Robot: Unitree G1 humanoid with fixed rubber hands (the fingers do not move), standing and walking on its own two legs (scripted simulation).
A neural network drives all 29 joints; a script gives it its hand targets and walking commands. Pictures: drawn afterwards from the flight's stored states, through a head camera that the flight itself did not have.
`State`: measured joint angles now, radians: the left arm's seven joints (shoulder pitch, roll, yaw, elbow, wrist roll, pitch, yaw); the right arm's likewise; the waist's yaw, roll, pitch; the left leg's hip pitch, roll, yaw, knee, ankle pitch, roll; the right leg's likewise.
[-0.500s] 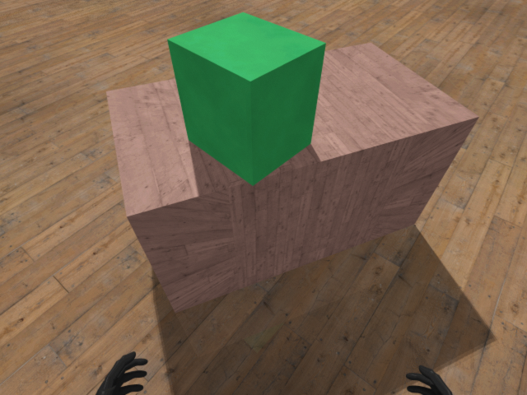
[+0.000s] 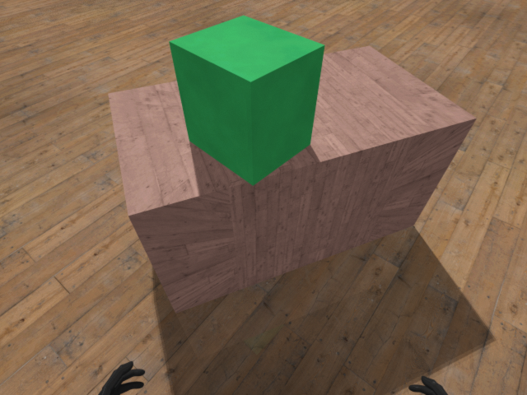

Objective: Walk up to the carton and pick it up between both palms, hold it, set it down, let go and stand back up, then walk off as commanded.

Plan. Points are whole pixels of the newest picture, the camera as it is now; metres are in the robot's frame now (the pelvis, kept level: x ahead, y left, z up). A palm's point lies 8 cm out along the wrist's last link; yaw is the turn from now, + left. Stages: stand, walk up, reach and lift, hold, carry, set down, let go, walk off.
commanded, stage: stand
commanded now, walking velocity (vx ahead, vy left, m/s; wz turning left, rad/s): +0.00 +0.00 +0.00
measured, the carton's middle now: (248, 99) +0.84 +0.07 +0.00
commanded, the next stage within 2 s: walk up in 0.40 s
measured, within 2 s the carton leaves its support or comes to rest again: neither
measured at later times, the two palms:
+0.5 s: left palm out of the picture +0.10 +0.25 -0.10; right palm out of the picture +0.09 -0.27 -0.11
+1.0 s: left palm out of the picture +0.13 +0.22 -0.10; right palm out of the picture +0.11 -0.42 -0.11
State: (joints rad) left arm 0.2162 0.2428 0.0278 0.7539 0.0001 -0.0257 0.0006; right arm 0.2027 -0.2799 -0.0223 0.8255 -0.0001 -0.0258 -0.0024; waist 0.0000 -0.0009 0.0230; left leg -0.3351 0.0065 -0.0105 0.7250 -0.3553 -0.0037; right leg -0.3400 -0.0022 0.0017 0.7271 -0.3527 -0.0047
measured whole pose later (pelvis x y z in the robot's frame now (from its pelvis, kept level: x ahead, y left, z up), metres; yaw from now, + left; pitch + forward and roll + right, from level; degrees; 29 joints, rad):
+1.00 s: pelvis +0.06 -0.11 -0.01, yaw +7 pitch -3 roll +2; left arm 0.19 0.41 0.12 0.81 0.00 -0.02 -0.07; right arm 0.38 -0.37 -0.07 0.88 0.00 -0.07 -0.03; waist 0.01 -0.06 0.06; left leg -0.29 0.05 -0.17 0.78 -0.44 0.01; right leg -0.46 -0.02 0.04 0.84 -0.35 -0.01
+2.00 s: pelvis +0.38 -0.25 -0.02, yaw +25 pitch -4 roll +3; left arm 0.27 0.41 0.08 0.81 0.00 -0.01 -0.08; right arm 0.32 -0.41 -0.05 0.84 0.00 -0.06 -0.05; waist 0.04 -0.03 0.07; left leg -0.42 0.02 -0.10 1.16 -0.53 0.01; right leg -0.45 -0.08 -0.03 0.93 -0.42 0.00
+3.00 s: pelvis +0.40 -0.24 -0.01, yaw +30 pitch -4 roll -1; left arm 0.26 0.41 0.03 0.84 0.00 -0.02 0.00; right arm 0.22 -0.40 -0.04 0.86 0.00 0.00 0.01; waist 0.03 0.02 0.07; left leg -0.40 0.00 -0.01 0.85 -0.38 0.01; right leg -0.34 -0.06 -0.01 0.83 -0.43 0.02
